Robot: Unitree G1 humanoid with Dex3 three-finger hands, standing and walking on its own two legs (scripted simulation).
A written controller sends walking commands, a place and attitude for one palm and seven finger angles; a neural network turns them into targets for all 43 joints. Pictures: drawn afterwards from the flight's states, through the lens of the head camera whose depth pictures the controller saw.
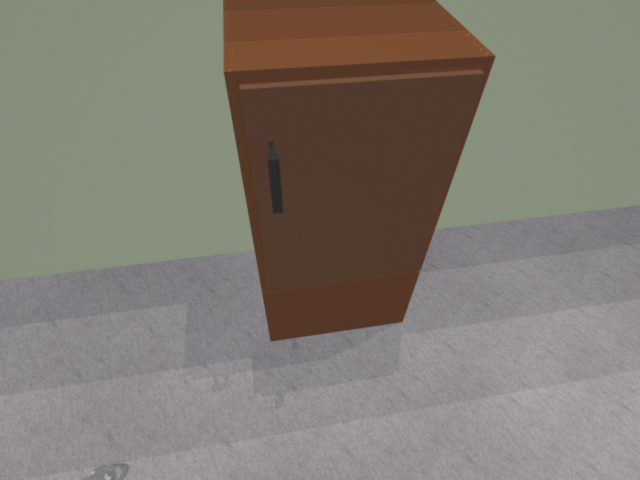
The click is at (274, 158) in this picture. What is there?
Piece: cupboard door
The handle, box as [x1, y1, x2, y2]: [267, 141, 282, 213]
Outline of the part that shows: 271,141 268,142 269,152 267,153 273,213 282,212 278,156 277,152 274,152 273,142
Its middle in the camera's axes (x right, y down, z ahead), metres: -0.09 -0.12 +0.75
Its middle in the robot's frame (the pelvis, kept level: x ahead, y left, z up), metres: +0.64 +0.13 -0.01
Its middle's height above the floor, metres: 0.76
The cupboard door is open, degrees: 0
